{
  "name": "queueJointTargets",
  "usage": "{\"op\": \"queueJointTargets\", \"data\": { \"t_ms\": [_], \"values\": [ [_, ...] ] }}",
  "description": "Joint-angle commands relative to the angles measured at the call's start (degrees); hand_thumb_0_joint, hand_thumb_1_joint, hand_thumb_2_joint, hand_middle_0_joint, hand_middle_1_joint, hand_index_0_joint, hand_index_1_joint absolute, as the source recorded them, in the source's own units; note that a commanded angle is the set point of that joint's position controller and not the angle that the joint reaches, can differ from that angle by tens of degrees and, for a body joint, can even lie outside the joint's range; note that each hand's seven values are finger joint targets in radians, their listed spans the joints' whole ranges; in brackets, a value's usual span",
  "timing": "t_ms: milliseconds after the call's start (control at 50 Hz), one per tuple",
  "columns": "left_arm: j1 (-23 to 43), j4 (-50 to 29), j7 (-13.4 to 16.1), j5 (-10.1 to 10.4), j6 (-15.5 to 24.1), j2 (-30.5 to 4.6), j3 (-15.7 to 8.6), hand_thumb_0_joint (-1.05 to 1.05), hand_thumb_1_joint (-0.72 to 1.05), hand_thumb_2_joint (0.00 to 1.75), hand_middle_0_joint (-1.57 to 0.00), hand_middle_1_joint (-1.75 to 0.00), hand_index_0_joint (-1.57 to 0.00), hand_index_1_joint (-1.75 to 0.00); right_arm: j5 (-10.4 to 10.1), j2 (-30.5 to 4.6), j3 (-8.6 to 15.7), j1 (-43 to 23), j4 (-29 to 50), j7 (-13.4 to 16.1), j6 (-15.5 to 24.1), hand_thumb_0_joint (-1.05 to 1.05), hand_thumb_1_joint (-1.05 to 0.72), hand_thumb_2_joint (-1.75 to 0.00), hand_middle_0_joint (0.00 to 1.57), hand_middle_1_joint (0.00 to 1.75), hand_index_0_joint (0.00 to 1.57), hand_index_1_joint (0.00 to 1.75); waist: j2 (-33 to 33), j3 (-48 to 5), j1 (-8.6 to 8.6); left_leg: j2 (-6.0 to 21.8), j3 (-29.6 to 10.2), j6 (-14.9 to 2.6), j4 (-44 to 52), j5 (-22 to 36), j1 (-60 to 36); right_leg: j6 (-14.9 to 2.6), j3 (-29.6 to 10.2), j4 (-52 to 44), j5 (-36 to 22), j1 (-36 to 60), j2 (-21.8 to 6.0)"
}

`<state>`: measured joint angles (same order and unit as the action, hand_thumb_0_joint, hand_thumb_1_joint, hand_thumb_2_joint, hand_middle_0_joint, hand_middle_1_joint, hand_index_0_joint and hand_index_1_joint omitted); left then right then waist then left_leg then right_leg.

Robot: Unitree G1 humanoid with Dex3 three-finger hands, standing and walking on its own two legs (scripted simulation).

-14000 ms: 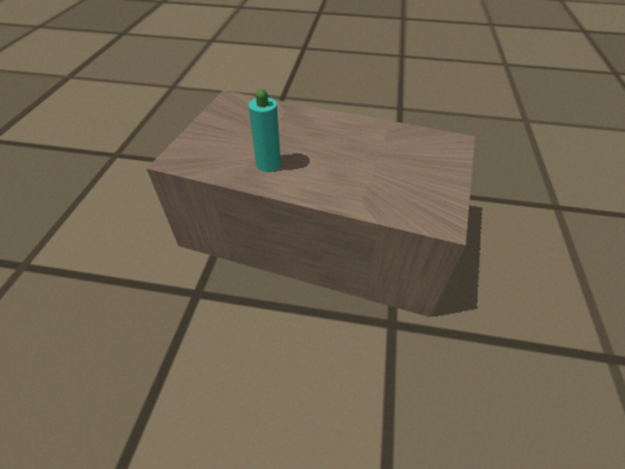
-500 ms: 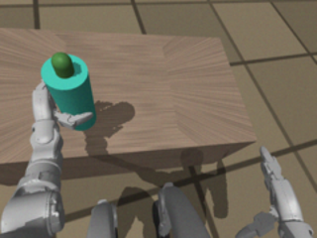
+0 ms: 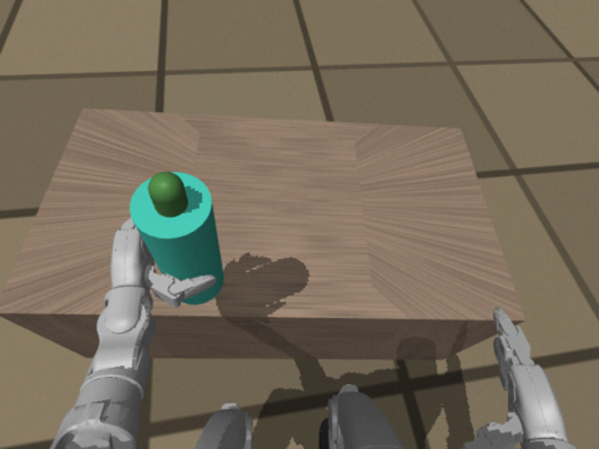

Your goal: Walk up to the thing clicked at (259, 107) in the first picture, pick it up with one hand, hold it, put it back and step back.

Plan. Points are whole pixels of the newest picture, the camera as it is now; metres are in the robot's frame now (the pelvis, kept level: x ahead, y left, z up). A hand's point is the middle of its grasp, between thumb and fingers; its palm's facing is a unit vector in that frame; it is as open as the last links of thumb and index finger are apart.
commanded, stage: lift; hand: left
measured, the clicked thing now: (184, 241) +0.38 +0.15 +0.03
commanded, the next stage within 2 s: hold in 0.80 s
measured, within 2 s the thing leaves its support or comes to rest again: neither
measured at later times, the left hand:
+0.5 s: hand (168, 254) +0.35 +0.16 +0.03, palm faces +0.09 -0.99 -0.04, open 11.6 cm
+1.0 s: hand (161, 252) +0.34 +0.16 +0.06, palm faces +0.09 -0.99 -0.05, open 11.6 cm
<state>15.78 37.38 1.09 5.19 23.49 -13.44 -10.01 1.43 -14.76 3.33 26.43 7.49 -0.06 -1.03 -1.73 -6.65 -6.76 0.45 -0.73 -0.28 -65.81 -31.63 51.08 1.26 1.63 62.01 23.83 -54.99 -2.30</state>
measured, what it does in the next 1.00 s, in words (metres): stands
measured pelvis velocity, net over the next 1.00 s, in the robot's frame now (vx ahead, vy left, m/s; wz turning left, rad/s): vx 0.01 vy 0.00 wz -0.01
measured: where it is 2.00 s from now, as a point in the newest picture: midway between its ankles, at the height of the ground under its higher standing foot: outside the picture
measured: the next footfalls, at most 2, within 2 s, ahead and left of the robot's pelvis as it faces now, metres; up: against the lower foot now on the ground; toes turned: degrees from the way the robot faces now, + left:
none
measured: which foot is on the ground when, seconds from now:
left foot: down 0.00-1.00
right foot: down 0.00-1.00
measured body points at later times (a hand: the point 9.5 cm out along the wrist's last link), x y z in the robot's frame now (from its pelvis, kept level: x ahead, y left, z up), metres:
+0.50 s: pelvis +0.01 +0.00 +0.02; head +0.08 +0.02 +0.46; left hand +0.34 +0.22 +0.04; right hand +0.17 -0.25 +0.02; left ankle +0.00 +0.11 -0.65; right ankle +0.06 -0.14 -0.65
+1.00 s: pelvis +0.01 +0.00 +0.03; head +0.07 +0.01 +0.48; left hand +0.33 +0.22 +0.06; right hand +0.17 -0.25 +0.02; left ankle +0.00 +0.11 -0.65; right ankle +0.06 -0.14 -0.65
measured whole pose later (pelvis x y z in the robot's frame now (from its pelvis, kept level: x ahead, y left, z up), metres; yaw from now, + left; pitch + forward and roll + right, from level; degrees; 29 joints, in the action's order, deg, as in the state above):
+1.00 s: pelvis +0.01 +0.00 +0.03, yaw +0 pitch +11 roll -1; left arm 5.1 20.9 0.2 7.7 14.7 -11.5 -6.8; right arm -0.3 -13.3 2.4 26.6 -0.7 2.0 0.2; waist -0.6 -5.3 -2.8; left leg 0.1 0.4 -0.5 -55.8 -28.6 38.7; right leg 1.5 0.7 53.3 21.5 -43.3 -2.4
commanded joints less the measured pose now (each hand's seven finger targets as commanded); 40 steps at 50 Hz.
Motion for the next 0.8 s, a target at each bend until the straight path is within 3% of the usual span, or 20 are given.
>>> {"op": "queueJointTargets", "data": {
  "t_ms": [0,40,80,100,120,160,220,260,360,380,420,460,520,560,580,620,680,720,780],
  "values": [
    [25.0,-26.2,0.5,2.4,7.4,-8.7,-2.6,0.00,-0.09,1.32,-1.21,-1.42,-1.22,-1.44,-0.2,-6.7,4.3,2.5,10.8,1.4,2.9,0.00,0.55,-0.05,0.05,0.05,0.05,0.05,7.6,-26.4,0.34,-1.6,0.0,0.88,11.7,17.8,-13.8,-2.15,-0.4,-7.5,-14.8,19.0,1.8],
    [22.7,-26.0,0.6,2.6,6.9,-8.2,-2.5,0.00,-0.10,1.33,-1.21,-1.43,-1.22,-1.45,-0.1,-7.2,5.2,3.3,8.9,1.7,2.7,0.00,0.55,-0.05,0.05,0.05,0.05,0.05,7.5,-25.9,0.34,-1.3,-0.1,1.05,12.0,19.5,-14.2,-2.34,-0.3,-7.4,-15.6,19.1,1.9],
    [22.0,-26.1,0.4,3.1,6.3,-7.3,-2.2,0.00,-0.11,1.34,-1.23,-1.44,-1.24,-1.46,-0.2,-6.9,4.6,2.6,8.7,1.7,2.8,0.00,0.55,-0.05,0.05,0.05,0.05,0.05,7.7,-24.6,0.84,-1.3,-0.2,1.20,12.6,20.1,-14.8,-2.44,-0.1,-7.6,-15.7,18.7,1.9],
    [22.2,-26.6,0.4,3.3,6.0,-8.2,-3.0,0.00,-0.09,1.35,-1.23,-1.45,-1.24,-1.47,-0.4,-7.8,5.5,2.3,9.0,1.9,2.8,0.00,0.55,-0.05,0.05,0.05,0.05,0.05,6.9,-24.7,0.83,-1.4,0.1,0.93,12.6,19.6,-14.7,-2.19,-0.5,-8.4,-16.1,19.8,1.8],
    [21.2,-26.7,0.4,3.0,5.7,-7.0,-2.1,0.00,-0.10,1.34,-1.23,-1.44,-1.24,-1.46,-0.4,-6.5,4.3,2.7,8.9,1.8,2.7,0.00,0.55,-0.05,0.05,0.05,0.05,0.05,7.0,-24.6,0.86,-1.3,-0.1,0.92,13.1,19.3,-14.7,-2.33,-0.4,-8.4,-15.8,20.2,1.7],
    [20.6,-27.7,0.3,3.1,5.2,-6.9,-2.0,0.00,-0.11,1.34,-1.22,-1.44,-1.23,-1.46,-0.7,-6.0,3.6,0.8,10.9,1.9,2.8,0.00,0.55,-0.05,0.05,0.05,0.05,0.05,5.3,-22.8,1.69,-1.7,0.5,0.58,14.1,15.7,-13.8,-1.98,-0.7,-10.1,-13.3,21.4,1.5],
    [18.7,-27.0,0.5,3.4,4.6,-6.0,-2.0,0.00,-0.11,1.33,-1.22,-1.44,-1.24,-1.46,-0.6,-6.7,5.2,1.5,6.8,2.1,2.7,0.00,0.56,-0.05,0.05,0.05,0.05,0.05,5.3,-19.8,2.06,-1.5,0.4,0.64,15.6,13.4,-13.2,-2.04,-0.6,-10.9,-11.0,20.2,1.6],
    [18.1,-27.7,0.2,3.5,4.4,-5.2,-1.2,0.00,-0.08,1.33,-1.23,-1.44,-1.25,-1.46,-0.7,-5.8,3.9,1.4,8.2,2.1,3.0,0.00,0.56,-0.05,0.05,0.05,0.05,0.05,4.7,-21.3,1.93,-1.4,0.5,0.61,15.4,15.5,-14.2,-1.97,-0.5,-10.9,-12.9,21.6,1.7],
    [17.1,-28.7,0.0,3.5,4.1,-5.8,-1.7,0.00,-0.08,1.35,-1.25,-1.46,-1.27,-1.48,-0.9,-6.2,4.3,1.1,7.1,2.2,3.0,0.00,0.56,-0.05,0.05,0.05,0.05,0.05,5.5,-20.6,2.76,-1.1,0.1,1.25,16.4,18.6,-15.6,-2.34,-0.1,-10.6,-14.3,21.6,1.9],
    [17.2,-29.8,-0.2,3.5,4.1,-6.0,-1.6,0.00,-0.07,1.35,-1.26,-1.46,-1.27,-1.48,-0.8,-5.3,3.2,1.6,7.0,2.1,3.0,0.00,0.55,-0.05,0.05,0.05,0.05,0.05,5.3,-21.1,3.06,-1.2,0.3,1.16,16.2,19.0,-15.5,-2.27,-0.2,-10.9,-14.8,22.7,1.8],
    [15.7,-30.8,0.0,3.6,3.6,-6.5,-2.3,0.00,-0.08,1.35,-1.25,-1.46,-1.26,-1.48,-1.0,-6.4,4.7,1.5,7.5,2.3,3.1,0.00,0.55,-0.05,0.05,0.05,0.05,0.05,5.4,-22.6,3.02,-1.3,0.6,1.07,16.2,20.2,-16.6,-2.33,-0.5,-10.9,-16.2,24.0,1.7],
    [16.5,-33.0,0.0,4.0,3.4,-5.4,-1.4,0.00,-0.08,1.35,-1.25,-1.46,-1.26,-1.48,-0.8,-5.6,3.9,1.6,5.9,2.2,3.2,0.00,0.55,-0.05,0.05,0.05,0.05,0.05,6.8,-22.1,3.00,-1.3,0.5,1.34,16.4,20.8,-17.2,-2.44,-0.4,-11.0,-16.3,23.3,1.8],
    [15.0,-34.4,0.2,4.1,3.0,-6.0,-1.9,0.00,-0.06,1.35,-1.24,-1.45,-1.25,-1.47,-1.0,-6.2,4.1,1.2,6.7,2.4,3.5,0.00,0.55,-0.05,0.05,0.05,0.05,0.05,6.5,-22.8,3.37,-1.0,0.0,1.52,16.7,23.3,-18.2,-2.60,-0.2,-10.7,-17.7,23.8,1.9],
    [15.0,-35.6,0.1,3.9,2.7,-5.6,-0.9,0.00,-0.07,1.36,-1.24,-1.46,-1.26,-1.48,-1.1,-5.4,3.4,1.3,5.7,2.3,3.4,0.00,0.55,-0.06,0.05,0.05,0.05,0.05,6.9,-22.2,3.35,-0.9,-0.2,1.56,17.1,23.3,-18.4,-2.68,-0.1,-10.8,-17.4,23.6,1.9],
    [14.6,-35.1,0.2,4.0,2.5,-6.0,-1.6,0.00,-0.08,1.37,-1.25,-1.47,-1.26,-1.49,-1.1,-6.6,4.8,1.2,5.7,2.5,3.5,0.00,0.55,-0.05,0.05,0.05,0.05,0.05,5.9,-21.6,3.03,-0.8,-0.1,1.53,17.2,23.3,-18.5,-2.60,-0.1,-11.0,-17.4,23.6,2.0],
    [15.4,-36.4,0.0,4.0,2.2,-5.5,-0.7,0.00,-0.08,1.36,-1.24,-1.45,-1.25,-1.48,-1.2,-5.4,3.3,1.2,4.7,2.4,3.7,0.00,0.55,-0.05,0.05,0.05,0.05,0.05,7.3,-20.7,3.25,-0.9,-0.2,1.62,17.8,22.3,-18.6,-2.62,-0.1,-11.3,-16.6,23.4,1.8],
    [14.1,-35.8,-0.2,4.2,1.3,-5.9,-1.2,0.00,-0.10,1.35,-1.24,-1.46,-1.26,-1.48,-1.4,-6.5,4.7,1.0,4.3,2.7,3.8,0.00,0.55,-0.05,0.05,0.05,0.05,0.05,6.2,-19.6,3.01,-0.9,-0.2,1.31,18.6,20.0,-18.4,-2.42,-0.2,-12.3,-15.1,23.5,1.8],
    [13.7,-36.2,-0.4,4.5,0.9,-5.3,-1.1,0.00,-0.08,1.34,-1.22,-1.44,-1.24,-1.46,-1.5,-6.3,4.2,0.7,4.9,2.6,4.1,0.00,0.56,-0.05,0.05,0.05,0.05,0.05,6.1,-19.4,3.27,-0.9,-0.3,1.42,19.2,19.6,-19.1,-2.36,0.0,-12.8,-14.6,23.5,1.9],
    [11.5,-35.8,-0.5,4.6,0.0,-4.5,-0.4,0.00,-0.07,1.35,-1.23,-1.45,-1.25,-1.47,-1.6,-6.0,4.1,1.0,3.0,2.6,4.2,0.00,0.56,-0.05,0.05,0.05,0.05,0.05,5.6,-18.6,3.66,-0.4,-0.7,1.76,19.7,21.5,-19.3,-2.47,0.3,-12.6,-15.5,23.3,2.0]
  ]
}}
